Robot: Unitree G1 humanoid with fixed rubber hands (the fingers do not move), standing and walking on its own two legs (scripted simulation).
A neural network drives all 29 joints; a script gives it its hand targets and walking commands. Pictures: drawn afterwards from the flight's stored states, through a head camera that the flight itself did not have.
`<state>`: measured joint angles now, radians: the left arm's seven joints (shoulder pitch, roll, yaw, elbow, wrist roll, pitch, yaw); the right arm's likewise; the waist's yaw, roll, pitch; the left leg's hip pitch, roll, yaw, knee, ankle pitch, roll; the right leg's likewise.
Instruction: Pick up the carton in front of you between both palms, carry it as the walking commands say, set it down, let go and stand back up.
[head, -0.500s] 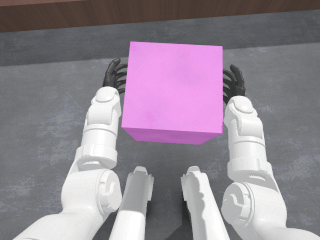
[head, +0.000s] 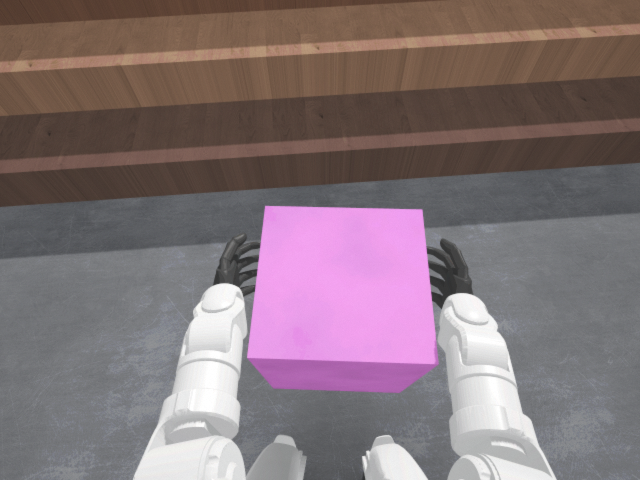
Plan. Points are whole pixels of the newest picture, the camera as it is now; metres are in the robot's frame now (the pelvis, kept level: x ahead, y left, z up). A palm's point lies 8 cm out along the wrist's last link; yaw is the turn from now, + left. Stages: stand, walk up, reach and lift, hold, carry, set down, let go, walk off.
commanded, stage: reach and lift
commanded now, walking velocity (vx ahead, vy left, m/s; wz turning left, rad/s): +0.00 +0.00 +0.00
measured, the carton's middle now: (339, 309) +0.36 +0.00 -0.09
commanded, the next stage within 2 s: hold in 1.38 s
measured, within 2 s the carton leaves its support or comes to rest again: neither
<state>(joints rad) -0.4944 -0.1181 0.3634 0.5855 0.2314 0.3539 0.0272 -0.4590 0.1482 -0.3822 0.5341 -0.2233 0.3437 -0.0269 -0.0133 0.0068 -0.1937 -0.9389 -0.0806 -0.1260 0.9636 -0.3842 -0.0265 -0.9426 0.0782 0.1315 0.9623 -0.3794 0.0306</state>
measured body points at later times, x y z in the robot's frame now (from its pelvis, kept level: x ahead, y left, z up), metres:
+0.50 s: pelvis +0.02 +0.00 +0.07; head -0.02 +0.00 +0.52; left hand +0.33 +0.15 +0.09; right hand +0.33 -0.15 +0.09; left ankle +0.04 +0.13 -0.67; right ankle +0.04 -0.13 -0.67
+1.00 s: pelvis +0.02 +0.00 +0.07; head -0.01 +0.00 +0.52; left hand +0.33 +0.15 +0.09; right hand +0.33 -0.15 +0.10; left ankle +0.04 +0.13 -0.67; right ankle +0.04 -0.13 -0.67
